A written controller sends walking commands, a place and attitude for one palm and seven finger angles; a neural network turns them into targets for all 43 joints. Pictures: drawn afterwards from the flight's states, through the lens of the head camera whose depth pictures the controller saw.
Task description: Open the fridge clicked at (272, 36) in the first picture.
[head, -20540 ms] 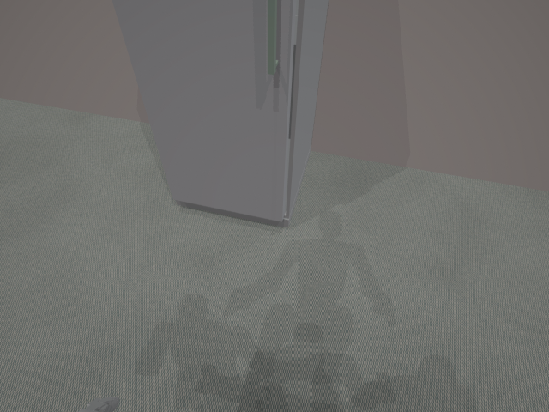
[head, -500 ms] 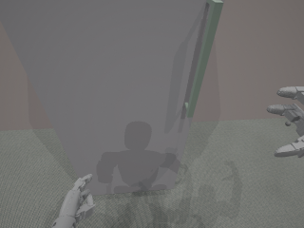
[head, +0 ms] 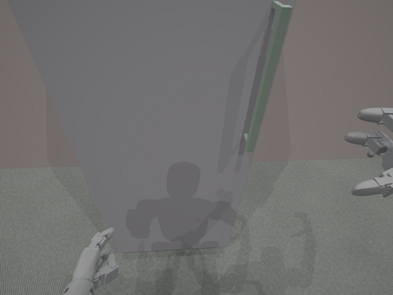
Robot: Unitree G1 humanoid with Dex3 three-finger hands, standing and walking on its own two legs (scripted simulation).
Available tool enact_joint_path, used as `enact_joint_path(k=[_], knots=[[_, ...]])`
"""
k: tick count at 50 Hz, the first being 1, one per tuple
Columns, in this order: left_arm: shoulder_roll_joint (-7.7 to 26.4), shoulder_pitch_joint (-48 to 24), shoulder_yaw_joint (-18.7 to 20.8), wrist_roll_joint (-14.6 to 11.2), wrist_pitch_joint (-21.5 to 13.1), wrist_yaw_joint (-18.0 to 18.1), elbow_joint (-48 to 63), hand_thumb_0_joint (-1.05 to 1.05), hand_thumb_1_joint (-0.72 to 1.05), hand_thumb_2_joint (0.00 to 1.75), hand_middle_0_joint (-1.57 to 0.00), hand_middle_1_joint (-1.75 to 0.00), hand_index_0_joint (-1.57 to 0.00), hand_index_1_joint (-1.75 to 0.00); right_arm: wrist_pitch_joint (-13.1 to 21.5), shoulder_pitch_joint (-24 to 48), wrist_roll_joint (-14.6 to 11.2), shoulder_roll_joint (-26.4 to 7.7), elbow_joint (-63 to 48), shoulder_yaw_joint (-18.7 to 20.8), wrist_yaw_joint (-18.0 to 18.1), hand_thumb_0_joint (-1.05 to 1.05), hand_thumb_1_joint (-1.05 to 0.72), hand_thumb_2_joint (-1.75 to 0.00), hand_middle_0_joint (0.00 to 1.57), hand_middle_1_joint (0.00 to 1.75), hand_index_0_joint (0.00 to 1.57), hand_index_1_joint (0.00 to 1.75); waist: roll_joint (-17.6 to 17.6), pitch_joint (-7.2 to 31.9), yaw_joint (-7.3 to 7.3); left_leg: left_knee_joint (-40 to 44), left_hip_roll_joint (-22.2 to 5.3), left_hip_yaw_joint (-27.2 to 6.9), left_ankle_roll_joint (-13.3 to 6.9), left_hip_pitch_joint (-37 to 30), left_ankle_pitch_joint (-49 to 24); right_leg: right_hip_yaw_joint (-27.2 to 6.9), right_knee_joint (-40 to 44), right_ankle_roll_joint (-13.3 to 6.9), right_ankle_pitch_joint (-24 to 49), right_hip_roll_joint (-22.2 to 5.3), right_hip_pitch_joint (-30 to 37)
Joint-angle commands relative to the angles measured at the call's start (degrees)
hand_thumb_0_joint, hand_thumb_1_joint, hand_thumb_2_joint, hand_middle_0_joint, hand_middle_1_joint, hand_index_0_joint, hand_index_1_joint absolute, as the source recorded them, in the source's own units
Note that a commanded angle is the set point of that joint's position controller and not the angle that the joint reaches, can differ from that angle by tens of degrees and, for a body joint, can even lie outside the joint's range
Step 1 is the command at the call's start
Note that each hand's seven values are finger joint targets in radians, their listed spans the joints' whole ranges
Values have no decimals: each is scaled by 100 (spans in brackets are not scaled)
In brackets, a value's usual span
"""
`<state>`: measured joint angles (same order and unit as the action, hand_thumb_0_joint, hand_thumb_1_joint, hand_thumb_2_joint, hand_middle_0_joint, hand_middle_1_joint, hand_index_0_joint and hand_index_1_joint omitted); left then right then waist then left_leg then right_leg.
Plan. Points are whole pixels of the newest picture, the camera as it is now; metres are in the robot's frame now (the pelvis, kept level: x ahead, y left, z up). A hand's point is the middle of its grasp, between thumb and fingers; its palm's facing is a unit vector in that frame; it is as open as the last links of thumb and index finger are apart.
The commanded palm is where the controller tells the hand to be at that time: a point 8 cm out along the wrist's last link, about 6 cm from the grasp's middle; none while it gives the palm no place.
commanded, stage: raise the hand to about handle height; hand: right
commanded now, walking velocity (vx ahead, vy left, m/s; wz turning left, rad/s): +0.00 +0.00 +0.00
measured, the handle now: (260, 89) +0.50 -0.15 +0.21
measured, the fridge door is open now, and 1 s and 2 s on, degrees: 0 0 0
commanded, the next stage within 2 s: move the hooked fingers beside the handle in 0.06 s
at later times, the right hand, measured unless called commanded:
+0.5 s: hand (352, 145) +0.31 -0.27 +0.21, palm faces +0.06 +1.00 -0.05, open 14.0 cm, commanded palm +0.28 -0.31 +0.22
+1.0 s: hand (321, 126) +0.36 -0.24 +0.21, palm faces +0.04 +1.00 -0.05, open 14.0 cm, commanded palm +0.34 -0.28 +0.21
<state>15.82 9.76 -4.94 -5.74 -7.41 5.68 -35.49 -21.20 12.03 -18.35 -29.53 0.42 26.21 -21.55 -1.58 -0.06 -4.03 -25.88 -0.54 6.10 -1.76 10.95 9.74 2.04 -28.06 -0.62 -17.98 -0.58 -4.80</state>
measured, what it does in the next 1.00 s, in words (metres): stands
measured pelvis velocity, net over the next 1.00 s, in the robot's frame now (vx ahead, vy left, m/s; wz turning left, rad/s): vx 0.01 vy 0.00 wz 0.00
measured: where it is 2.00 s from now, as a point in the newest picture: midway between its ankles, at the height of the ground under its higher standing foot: outside the picture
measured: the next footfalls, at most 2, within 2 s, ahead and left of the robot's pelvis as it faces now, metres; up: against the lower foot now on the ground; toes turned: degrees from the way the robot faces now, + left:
none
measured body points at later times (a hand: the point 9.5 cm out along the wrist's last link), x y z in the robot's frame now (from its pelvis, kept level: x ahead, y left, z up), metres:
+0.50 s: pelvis +0.01 +0.00 +0.00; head -0.02 +0.00 +0.45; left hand +0.21 +0.22 -0.06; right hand +0.30 -0.32 +0.21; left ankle +0.06 +0.10 -0.74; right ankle -0.02 -0.11 -0.74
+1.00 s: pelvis +0.01 +0.00 +0.00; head +0.00 +0.01 +0.45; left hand +0.20 +0.23 -0.08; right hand +0.36 -0.29 +0.21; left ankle +0.06 +0.10 -0.74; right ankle -0.02 -0.11 -0.74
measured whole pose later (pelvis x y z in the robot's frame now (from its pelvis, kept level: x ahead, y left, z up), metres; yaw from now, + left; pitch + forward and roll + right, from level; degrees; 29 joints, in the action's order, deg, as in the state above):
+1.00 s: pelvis +0.01 +0.00 +0.00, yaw +0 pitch -2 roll +0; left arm 15.1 10.8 -4.4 -5.6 -5.2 5.7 -36.4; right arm -21.3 25.4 -14.1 -25.9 12.9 18.5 -16.5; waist -1.6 1.3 -2.0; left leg -26.5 -0.7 5.9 -1.7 13.8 10.8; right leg 2.1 -27.3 -0.7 -18.3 -0.3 -7.0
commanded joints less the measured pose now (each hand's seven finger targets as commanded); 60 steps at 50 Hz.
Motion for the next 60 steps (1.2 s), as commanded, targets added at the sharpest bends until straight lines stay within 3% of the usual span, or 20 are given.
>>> enact_joint_path(k=[1, 3, 8, 11, 13, 19, 21, 23, 25, 29, 31, 33, 37, 39, 41, 44, 49, 56, 58, 60], knots=[[748, -992, 295, -6, -345, 65, 1005, 0, 90, 90, -20, -30, -20, -30, 145, 1872, -114, -1544, -784, 369, -62, 0, 50, -30, 30, 120, 30, 120, -305, 646, 63, 430, -57, -511, -15, -670, 190, -396, 660, 5, 790, 10, -705], [788, -1020, 326, -11, -326, 59, 1002, 0, 90, 90, -20, -30, -20, -30, 101, 1836, -131, -1668, -754, 455, -113, 0, 50, -30, 30, 120, 30, 120, -125, 743, 56, 446, -96, -613, -15, -709, 198, -371, 565, -11, 851, -11, -672], [757, -1042, 302, 16, -342, 41, 1063, 0, 90, 90, -20, -30, -20, -30, 254, 2035, -186, -1808, -1056, 563, -135, 0, 50, -30, 30, 120, 30, 120, -218, 1022, 28, 371, -69, -561, -31, -795, 7, -397, 548, -6, 1017, 2, -537], [695, -982, 278, 12, -371, 54, 1001, 0, 90, 90, -20, -30, -20, -30, 348, 2338, -197, -1395, -895, 217, -103, 0, 50, -30, 30, 120, 30, 120, -213, 886, 128, 346, -28, -464, -23, -659, -90, -436, 609, 11, 1010, 7, -538], [765, -957, 327, 32, -369, 64, 938, 0, 90, 90, -20, -30, -20, -30, 353, 2265, -151, -1648, -725, 418, -58, 0, 50, -30, 30, 120, 30, 120, -253, 912, 86, 347, -80, -583, -55, -705, -108, -399, 515, 12, 1048, -12, -590], [716, -975, 321, 19, -342, 52, 1008, 0, 90, 90, -20, -30, -20, -30, 283, 2559, -31, -1501, -775, 182, -13, 0, 50, -30, 30, 120, 30, 120, -461, 1156, 93, 256, -100, -538, -64, -794, -434, -381, 502, 11, 1265, 11, -523], [723, -914, 311, 24, -329, 70, 944, 0, 90, 90, -20, -30, -20, -30, 322, 2742, -39, -1428, -537, 101, -1, 0, 50, -30, 30, 120, 30, 120, -328, 1057, 151, 251, -71, -487, -54, -736, -401, -414, 527, 22, 1200, 12, -580], [775, -876, 347, 26, -300, 82, 902, 0, 90, 90, -20, -30, -20, -30, 374, 2755, -6, -1666, -443, 273, 18, 0, 50, -30, 30, 120, 30, 120, -151, 1117, 143, 261, -71, -511, -48, -745, -370, -378, 488, 3, 1211, -16, -564], [697, -893, 309, 27, -325, 94, 941, 0, 90, 90, -20, -30, -20, -30, 408, 3136, 15, -1345, -454, -29, 44, 0, 50, -30, 30, 120, 30, 120, -205, 1158, 195, 219, -59, -446, -49, -713, -450, -411, 527, 6, 1255, 15, -535], [733, -839, 347, 43, -301, 75, 947, 0, 90, 90, -20, -30, -20, -30, 437, 3107, 72, -1463, -476, 63, 130, 0, 50, -30, 30, 120, 30, 120, -384, 1442, 126, 128, -67, -415, -78, -876, -849, -392, 510, 29, 1590, 10, -459], [681, -808, 331, 26, -291, 69, 942, 0, 90, 90, -20, -30, -20, -30, 393, 3083, 79, -1107, -338, -230, 151, 0, 50, -30, 30, 120, 30, 120, -449, 1305, 156, 111, -34, -360, -71, -770, -888, -387, 518, 60, 1613, 18, -469], [772, -758, 388, 37, -247, 67, 874, 0, 90, 90, -20, -30, -20, -30, 367, 3034, 112, -1427, -169, 43, 206, 0, 50, -30, 30, 120, 30, 120, -208, 1341, 134, 118, -50, -409, -80, -824, -933, -357, 465, 34, 1642, -11, -498], [697, -782, 364, 23, -220, 44, 940, 0, 90, 90, -20, -30, -20, -30, 318, 3174, 111, -1072, -310, -222, 269, 0, 50, -30, 30, 120, 30, 120, -208, 1430, 148, 74, -25, -342, -52, -827, -1117, -349, 496, 43, 1778, 17, -457], [728, -759, 379, 33, -191, 47, 905, 0, 90, 90, -20, -30, -20, -30, 309, 3210, 139, -1240, -207, -73, 334, 0, 50, -30, 30, 120, 30, 120, -36, 1446, 141, 93, -47, -382, -47, -833, -1056, -337, 489, 15, 1692, -3, -522], [708, -732, 373, 30, -167, 56, 882, 0, 90, 90, -20, -30, -20, -30, 300, 3387, 165, -1093, -90, -201, 379, 0, 50, -30, 30, 120, 30, 120, 33, 1321, 194, 108, -24, -360, -34, -752, -989, -325, 502, 3, 1621, 10, -565], [711, -724, 379, 44, -132, 63, 863, 0, 90, 90, -20, -30, -20, -30, 323, 3658, 254, -1208, -63, -191, 479, 0, 50, -30, 30, 120, 30, 120, -187, 1446, 194, 118, -64, -423, -51, -763, -920, -316, 488, 8, 1578, 13, -544], [669, -664, 382, 38, -118, 77, 856, 0, 90, 90, -20, -30, -20, -30, 493, 4031, 302, -941, -129, -526, 501, 0, 50, -30, 30, 120, 30, 120, -299, 1656, 271, 84, -33, -400, -50, -807, -1172, -296, 449, 3, 1786, 18, -375], [719, -526, 394, 20, -13, 117, 664, 0, 90, 90, -20, -30, -20, -30, 376, 4275, 358, -955, 879, -589, 519, 0, 50, -30, 30, 120, 30, 120, 23, 1274, 371, 203, -75, -454, -21, -645, -797, -267, 483, -36, 1301, 35, -737], [770, -505, 435, 34, 17, 109, 673, 0, 90, 90, -20, -30, -20, -30, 392, 4163, 415, -1270, 955, -342, 576, 0, 50, -30, 30, 120, 30, 120, -2, 1459, 292, 172, -99, -519, -39, -760, -813, -237, 440, -37, 1361, 15, -746], [716, -459, 407, 30, 28, 123, 678, 0, 90, 90, -20, -30, -20, -30, 467, 4591, 442, -1075, 1075, -576, 598, 0, 50, -30, 30, 120, 30, 120, 57, 1458, 395, 171, -90, -483, -28, -716, -829, -265, 457, -51, 1352, 32, -780]])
